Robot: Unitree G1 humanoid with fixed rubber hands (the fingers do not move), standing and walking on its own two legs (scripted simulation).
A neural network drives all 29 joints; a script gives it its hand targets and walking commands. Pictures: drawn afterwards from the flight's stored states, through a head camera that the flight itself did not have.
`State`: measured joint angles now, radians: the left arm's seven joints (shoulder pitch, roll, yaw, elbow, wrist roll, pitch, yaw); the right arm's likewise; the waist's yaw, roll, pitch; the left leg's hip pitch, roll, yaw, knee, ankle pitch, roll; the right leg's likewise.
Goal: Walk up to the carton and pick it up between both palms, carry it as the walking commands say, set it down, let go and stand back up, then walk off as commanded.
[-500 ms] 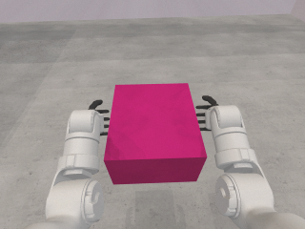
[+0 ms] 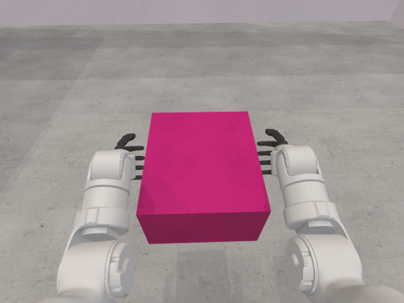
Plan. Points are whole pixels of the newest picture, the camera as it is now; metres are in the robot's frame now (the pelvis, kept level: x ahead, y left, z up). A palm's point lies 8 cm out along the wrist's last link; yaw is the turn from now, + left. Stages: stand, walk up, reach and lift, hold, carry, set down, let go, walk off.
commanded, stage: carry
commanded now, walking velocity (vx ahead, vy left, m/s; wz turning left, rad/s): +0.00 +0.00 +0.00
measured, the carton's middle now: (201, 173) +0.41 +0.00 +0.02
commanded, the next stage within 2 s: none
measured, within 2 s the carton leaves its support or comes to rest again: neither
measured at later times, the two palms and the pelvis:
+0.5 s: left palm (124, 162) +0.37 +0.16 +0.11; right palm (282, 158) +0.37 -0.16 +0.11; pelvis +0.00 +0.00 +0.00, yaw +0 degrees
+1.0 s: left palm (125, 160) +0.38 +0.16 +0.11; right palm (282, 157) +0.37 -0.17 +0.11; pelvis +0.01 +0.00 +0.00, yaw -1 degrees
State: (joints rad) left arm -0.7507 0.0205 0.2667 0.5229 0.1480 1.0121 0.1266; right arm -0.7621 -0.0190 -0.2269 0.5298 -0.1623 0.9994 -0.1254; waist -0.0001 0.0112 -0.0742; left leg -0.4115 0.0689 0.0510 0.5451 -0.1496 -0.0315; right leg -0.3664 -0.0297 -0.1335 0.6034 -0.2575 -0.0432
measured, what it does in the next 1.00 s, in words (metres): stands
